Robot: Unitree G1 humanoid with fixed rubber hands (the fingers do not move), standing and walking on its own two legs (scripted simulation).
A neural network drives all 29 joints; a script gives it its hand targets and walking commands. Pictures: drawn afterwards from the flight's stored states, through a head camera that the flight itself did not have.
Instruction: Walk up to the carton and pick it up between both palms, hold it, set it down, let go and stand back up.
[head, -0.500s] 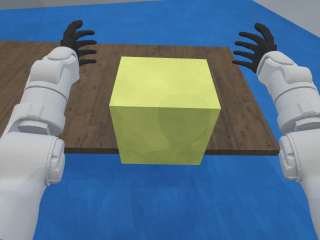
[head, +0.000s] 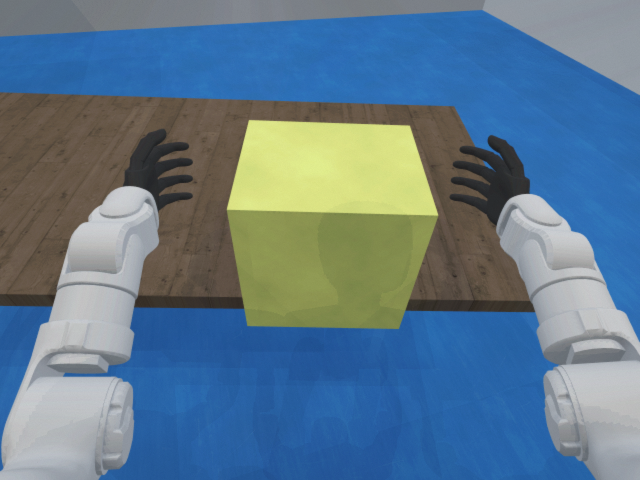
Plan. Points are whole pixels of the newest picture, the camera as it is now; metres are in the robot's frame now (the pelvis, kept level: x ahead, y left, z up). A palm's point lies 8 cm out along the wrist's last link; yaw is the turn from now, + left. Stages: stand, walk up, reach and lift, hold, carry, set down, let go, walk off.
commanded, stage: set down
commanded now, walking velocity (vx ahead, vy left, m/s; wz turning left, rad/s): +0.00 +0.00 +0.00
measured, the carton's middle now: (326, 228) +0.46 -0.01 +0.07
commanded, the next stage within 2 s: none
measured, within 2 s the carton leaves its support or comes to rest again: neither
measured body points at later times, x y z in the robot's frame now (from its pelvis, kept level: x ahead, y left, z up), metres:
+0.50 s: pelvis +0.01 +0.01 +0.00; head +0.00 +0.01 +0.45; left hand +0.36 +0.21 +0.12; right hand +0.36 -0.23 +0.12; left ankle +0.01 +0.13 -0.75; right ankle +0.04 -0.09 -0.75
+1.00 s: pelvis +0.03 +0.01 +0.00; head +0.03 +0.01 +0.45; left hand +0.30 +0.22 +0.04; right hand +0.29 -0.23 +0.04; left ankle +0.01 +0.13 -0.75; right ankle +0.04 -0.09 -0.75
